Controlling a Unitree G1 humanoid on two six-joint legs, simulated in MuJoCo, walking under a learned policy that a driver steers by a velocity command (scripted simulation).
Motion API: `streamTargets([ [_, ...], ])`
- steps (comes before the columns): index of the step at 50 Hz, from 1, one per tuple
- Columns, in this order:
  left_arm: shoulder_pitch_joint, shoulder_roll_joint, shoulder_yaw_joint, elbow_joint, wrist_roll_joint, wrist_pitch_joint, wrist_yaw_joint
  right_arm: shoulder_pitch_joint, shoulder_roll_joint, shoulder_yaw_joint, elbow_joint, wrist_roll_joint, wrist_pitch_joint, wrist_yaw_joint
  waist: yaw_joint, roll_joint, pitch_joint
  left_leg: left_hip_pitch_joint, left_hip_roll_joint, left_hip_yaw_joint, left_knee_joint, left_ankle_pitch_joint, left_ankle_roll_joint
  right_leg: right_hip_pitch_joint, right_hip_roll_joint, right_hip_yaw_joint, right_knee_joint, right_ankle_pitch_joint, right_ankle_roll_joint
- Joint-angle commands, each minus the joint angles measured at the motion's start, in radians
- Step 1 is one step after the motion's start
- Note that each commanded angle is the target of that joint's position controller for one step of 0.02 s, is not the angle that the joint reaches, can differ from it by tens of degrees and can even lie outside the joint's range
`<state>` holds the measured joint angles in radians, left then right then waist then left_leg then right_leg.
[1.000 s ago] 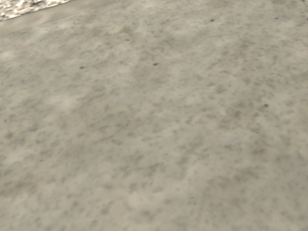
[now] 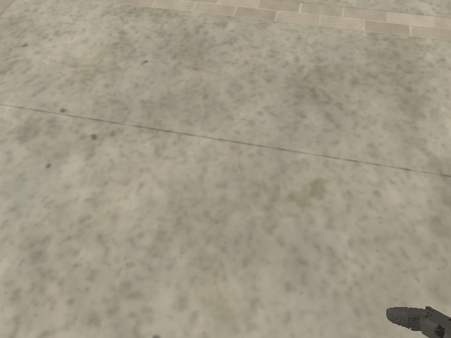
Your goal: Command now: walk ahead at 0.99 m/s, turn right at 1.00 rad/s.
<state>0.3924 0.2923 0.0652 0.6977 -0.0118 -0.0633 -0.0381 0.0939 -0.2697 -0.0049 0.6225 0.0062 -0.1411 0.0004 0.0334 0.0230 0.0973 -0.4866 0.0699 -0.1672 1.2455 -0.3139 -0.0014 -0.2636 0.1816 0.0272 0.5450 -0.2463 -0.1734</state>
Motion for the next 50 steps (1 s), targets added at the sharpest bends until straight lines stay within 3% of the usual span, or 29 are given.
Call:
streamTargets([
  [1, -0.095, 0.115, 0.029, -0.09, -0.016, -0.031, 0.029, 0.045, -0.133, -0.042, -0.049, -0.027, 0.016, 0.0, -0.076, 0.007, 0.004, -0.093, 0.021, 0.051, -0.194, 0.055, -0.049, -0.042, -0.219, 0.407, -0.353, 0.001, -0.165],
  [3, -0.079, 0.117, 0.03, -0.069, -0.017, -0.023, 0.05, -0.101, -0.079, -0.026, -0.102, -0.036, 0.013, 0.005, -0.024, -0.015, 0.046, -0.028, -0.018, 0.106, -0.412, 0.249, -0.077, -0.155, -0.156, 0.32, -0.344, 0.064, -0.129],
  [5, -0.051, 0.141, 0.041, -0.047, -0.019, -0.014, 0.056, -0.186, -0.045, -0.021, -0.135, -0.024, 0.007, 0.014, 0.029, -0.043, 0.031, 0.111, -0.069, 0.139, -0.6, 0.415, -0.084, -0.228, -0.134, 0.297, -0.335, 0.008, -0.078],
  [8, -0.016, 0.146, 0.05, -0.019, -0.035, -0.017, 0.06, -0.213, -0.114, -0.055, -0.154, 0.022, 0.001, 0.013, 0.048, -0.101, -0.004, 0.171, -0.076, 0.063, -0.713, 0.465, -0.09, -0.114, -0.175, 0.389, -0.272, -0.081, -0.042],
  [10, -0.005, 0.134, 0.054, -0.003, -0.04, -0.008, 0.066, -0.201, -0.151, -0.074, -0.157, 0.035, -0.004, 0.012, 0.032, -0.128, -0.011, 0.15, -0.065, 0.043, -0.749, 0.382, -0.077, 0.027, -0.213, 0.438, -0.19, 0.003, -0.024],
  [11, -0.011, 0.135, 0.057, 0.001, -0.033, 0.0, 0.066, -0.13, -0.175, -0.091, -0.144, 0.038, -0.006, 0.01, -0.012, -0.144, -0.052, 0.208, -0.067, 0.055, -0.735, 0.316, -0.061, 0.076, -0.226, 0.442, -0.114, 0.129, -0.007],
  [12, -0.033, 0.133, 0.053, -0.005, -0.013, 0.007, 0.058, 0.046, -0.208, -0.118, -0.111, 0.044, -0.004, 0.002, -0.112, -0.147, -0.159, 0.377, -0.066, 0.078, -0.708, 0.252, -0.037, 0.092, -0.196, 0.409, 0.072, 0.303, 0.028],
  [13, -0.08, 0.089, 0.031, -0.035, 0.02, 0.01, 0.046, 0.305, -0.224, -0.125, -0.074, 0.045, 0.01, -0.011, -0.244, -0.135, -0.348, 0.721, 0.029, 0.02, -0.591, 0.13, -0.011, -0.061, -0.169, 0.361, 0.383, 0.295, 0.068],
  [14, 0.106, -0.075, -0.011, -0.07, -0.016, 0.004, 0.043, 0.395, -0.299, -0.129, -0.042, -0.009, 0.015, -0.004, -0.125, 0.316, -0.531, 1.059, 0.281, -0.511, -0.783, -0.32, 0.125, -0.39, -0.034, 0.264, 0.786, -0.345, 0.11],
  [15, 0.125, 0.002, -0.025, -0.082, -0.08, 0.001, 0.048, 0.343, -0.271, -0.123, -0.05, -0.019, 0.014, 0.02, -0.103, 0.503, -0.514, 1.02, 0.372, -0.872, -0.976, -0.701, 0.165, -0.557, -0.137, 0.207, 0.947, -0.265, 0.112],
  [16, 0.008, 0.09, -0.007, -0.073, -0.069, 0.009, 0.053, 0.253, -0.172, -0.107, -0.078, -0.011, 0.023, 0.012, -0.139, 0.322, -0.335, 0.869, 0.327, -0.718, -1.001, -0.666, 0.142, -0.6, -0.186, 0.149, 0.98, -0.158, 0.126],
  [17, -0.079, 0.124, 0.002, -0.08, -0.042, 0.013, 0.05, 0.225, -0.151, -0.1, -0.059, -0.015, 0.037, 0.004, -0.14, 0.147, -0.229, 0.729, 0.283, -0.522, -0.991, -0.442, 0.121, -0.568, -0.217, 0.108, 0.952, -0.111, 0.129],
  [18, -0.152, 0.117, 0.005, -0.097, -0.015, 0.012, 0.047, 0.217, -0.15, -0.1, -0.033, -0.026, 0.045, 0.001, -0.129, 0.033, -0.157, 0.606, 0.24, -0.367, -0.979, -0.234, 0.107, -0.524, -0.252, 0.096, 0.897, -0.096, 0.12],
  [19, -0.16, 0.101, 0.008, -0.109, -0.018, 0.016, 0.04, 0.199, -0.134, -0.093, -0.01, -0.035, 0.042, -0.003, -0.094, 0.041, -0.113, 0.514, 0.22, -0.266, -0.987, -0.109, 0.113, -0.482, -0.293, 0.111, 0.848, -0.067, 0.114],
  [21, -0.166, 0.069, 0.005, -0.118, -0.039, 0.039, 0.035, 0.182, -0.079, -0.08, 0.032, -0.014, 0.031, 0.002, -0.069, 0.084, -0.07, 0.448, 0.191, -0.119, -1.017, 0.001, 0.112, -0.465, -0.334, 0.101, 0.796, -0.081, 0.105],
  [23, -0.22, 0.039, -0.002, -0.147, -0.032, 0.054, 0.032, 0.153, -0.072, -0.078, 0.06, 0.001, 0.03, 0.003, -0.05, 0.049, 0.008, 0.395, 0.191, 0.02, -1.03, 0.285, 0.12, -0.508, -0.349, 0.081, 0.737, -0.062, 0.116],
  [26, -0.256, 0.038, -0.008, -0.17, -0.008, 0.041, 0.015, 0.076, -0.148, -0.095, 0.064, -0.01, 0.034, -0.008, -0.024, 0.04, 0.039, 0.311, 0.161, 0.218, -1.057, 0.589, 0.123, -0.426, -0.319, 0.003, 0.489, 0.12, 0.155],
  [29, -0.299, 0.057, 0.003, -0.162, -0.003, 0.036, -0.018, 0.088, -0.215, -0.108, 0.078, 0.002, 0.044, -0.027, -0.041, 0.019, -0.009, 0.346, 0.104, 0.354, -1.013, 0.736, 0.071, -0.232, -0.235, -0.105, 0.219, 0.328, 0.143],
  [31, -0.246, 0.107, 0.028, -0.149, -0.008, 0.047, -0.029, 0.098, -0.266, -0.121, 0.081, 0.026, 0.052, -0.032, 0.001, 0.057, -0.068, 0.422, 0.114, 0.377, -0.89, 0.988, 0.049, -0.114, -0.165, -0.147, 0.157, 0.301, 0.108],
  [33, -0.055, 0.2, 0.076, -0.107, -0.013, 0.061, -0.026, 0.071, -0.286, -0.131, 0.061, 0.043, 0.07, -0.031, 0.112, 0.067, -0.164, 0.388, 0.137, 0.37, -0.598, 1.106, 0.042, 0.121, -0.112, -0.143, 0.124, 0.238, 0.045],
  [34, 0.085, 0.245, 0.106, -0.069, -0.019, 0.068, -0.009, 0.061, -0.243, -0.12, 0.047, 0.044, 0.072, -0.025, 0.176, -0.011, -0.215, 0.252, 0.095, 0.363, -0.336, 0.823, 0.007, 0.345, -0.109, -0.086, 0.045, 0.316, 0.004],
  [35, 0.023, 0.274, 0.1, -0.079, -0.031, 0.072, 0.016, 0.121, -0.086, -0.076, 0.037, -0.006, 0.07, -0.008, 0.073, -0.285, -0.181, 0.04, -0.066, 0.344, 0.006, -0.226, -0.038, 0.447, -0.222, 0.127, 0.022, 0.667, -0.063],
  [36, -0.08, 0.338, 0.09, -0.174, 0.024, 0.045, 0.01, 0.283, -0.084, -0.053, -0.003, -0.012, 0.06, 0.003, -0.051, -0.352, -0.413, -0.196, -0.17, 0.147, 0.314, -0.417, -0.067, 0.636, -0.476, 0.667, -0.027, 0.704, -0.325],
  [37, -0.11, 0.288, 0.089, -0.211, 0.027, 0.035, -0.004, 0.187, -0.209, -0.069, -0.014, -0.005, 0.048, 0.006, 0.032, -0.157, -0.504, -0.226, -0.133, 0.017, 0.288, -0.282, -0.039, 0.598, -0.496, 0.786, -0.189, 0.343, -0.312],
  [38, -0.157, 0.268, 0.082, -0.213, 0.008, 0.025, -0.006, 0.094, -0.227, -0.074, -0.037, 0.007, 0.046, -0.002, 0.011, -0.054, -0.361, -0.234, -0.108, 0.009, 0.18, -0.197, -0.023, 0.458, -0.448, 0.727, -0.24, 0.177, -0.25],
  [39, -0.204, 0.231, 0.073, -0.208, -0.011, 0.02, -0.003, 0.074, -0.21, -0.073, -0.025, -0.005, 0.054, -0.017, -0.034, 0.048, -0.257, -0.21, -0.072, 0.008, 0.092, -0.147, -0.033, 0.318, -0.393, 0.657, -0.246, 0.134, -0.19],
  [42, -0.277, 0.181, 0.056, -0.2, 0.009, 0.029, 0.021, 0.104, -0.21, -0.077, 0.008, -0.017, 0.096, -0.025, -0.087, 0.002, -0.195, -0.041, -0.022, 0.036, -0.054, -0.118, -0.063, 0.048, -0.33, 0.44, -0.211, 0.488, -0.141],
  [45, -0.215, 0.179, 0.049, -0.152, 0.012, 0.042, 0.054, 0.086, -0.141, -0.058, 0.007, -0.026, 0.108, -0.029, -0.06, -0.014, -0.246, -0.011, -0.035, 0.084, -0.106, -0.047, -0.106, -0.007, -0.294, 0.326, -0.159, 0.739, -0.133],
  [50, -0.237, 0.139, 0.025, -0.131, 0.015, 0.083, 0.077, 0.01, -0.114, -0.049, -0.017, -0.014, 0.136, -0.034, -0.032, -0.087, -0.237, -0.007, -0.029, 0.096, -0.282, 0.096, -0.127, -0.02, -0.239, 0.297, -0.148, 0.414, -0.063],
])
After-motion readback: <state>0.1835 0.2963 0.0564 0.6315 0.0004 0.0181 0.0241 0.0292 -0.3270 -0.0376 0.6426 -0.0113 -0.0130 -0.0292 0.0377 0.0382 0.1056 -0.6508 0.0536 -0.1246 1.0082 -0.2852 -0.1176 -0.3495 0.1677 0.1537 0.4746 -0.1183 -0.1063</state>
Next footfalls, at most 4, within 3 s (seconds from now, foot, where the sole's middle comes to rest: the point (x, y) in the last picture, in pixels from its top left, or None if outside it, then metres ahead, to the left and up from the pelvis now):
0.26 left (189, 325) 0.49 0.17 -0.76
0.68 right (308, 265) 0.68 -0.18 -0.76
1.18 left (269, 216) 0.86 -0.07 -0.76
1.68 right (422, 229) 0.82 -0.57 -0.76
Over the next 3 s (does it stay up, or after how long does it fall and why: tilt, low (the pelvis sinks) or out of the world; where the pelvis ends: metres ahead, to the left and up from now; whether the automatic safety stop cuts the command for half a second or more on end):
stays up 0.60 -1.31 0.00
